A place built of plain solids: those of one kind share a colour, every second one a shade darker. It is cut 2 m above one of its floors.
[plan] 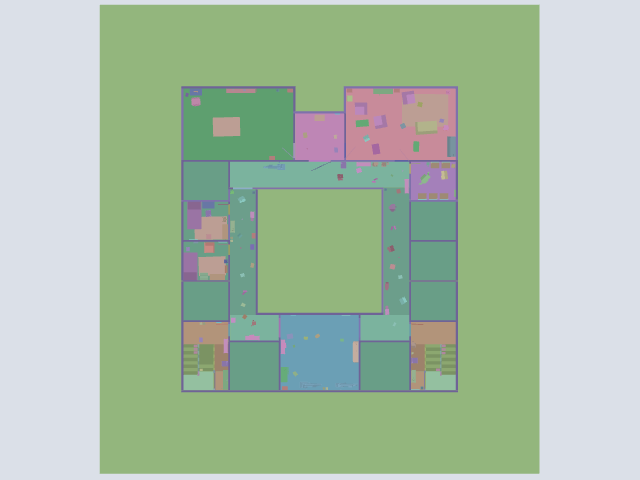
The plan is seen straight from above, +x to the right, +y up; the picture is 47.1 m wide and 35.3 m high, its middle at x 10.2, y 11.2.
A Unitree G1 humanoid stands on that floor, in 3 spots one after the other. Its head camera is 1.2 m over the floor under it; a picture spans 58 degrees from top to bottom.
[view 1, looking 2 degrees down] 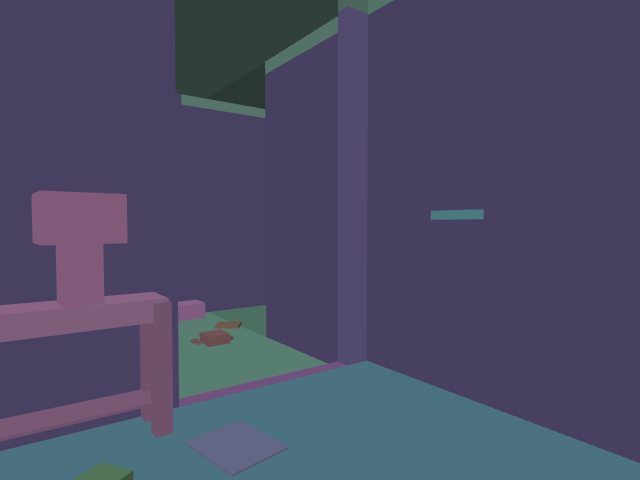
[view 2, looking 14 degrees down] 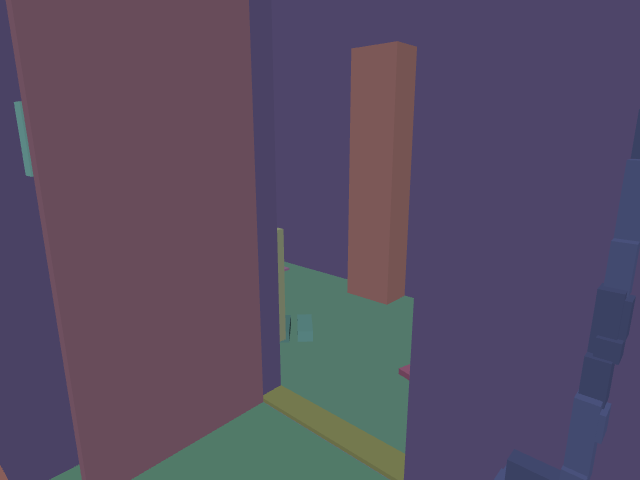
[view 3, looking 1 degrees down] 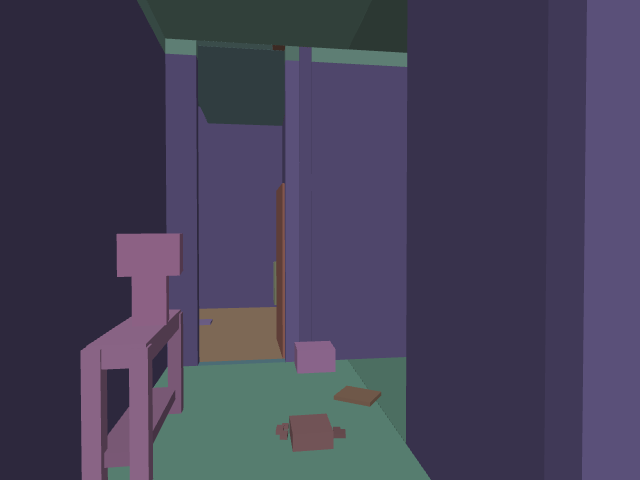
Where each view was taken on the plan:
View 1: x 10.12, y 3.12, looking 144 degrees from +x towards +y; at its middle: wall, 4.37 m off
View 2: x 2.33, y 9.47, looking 42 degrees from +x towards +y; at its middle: wall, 4.36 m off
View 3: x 8.17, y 4.75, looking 172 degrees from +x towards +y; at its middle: wall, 4.63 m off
